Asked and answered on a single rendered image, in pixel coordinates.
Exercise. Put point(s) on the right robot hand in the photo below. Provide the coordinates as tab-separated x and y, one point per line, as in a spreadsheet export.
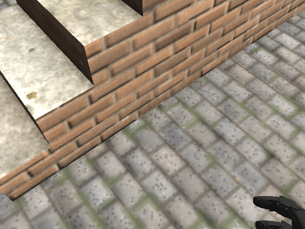
285	207

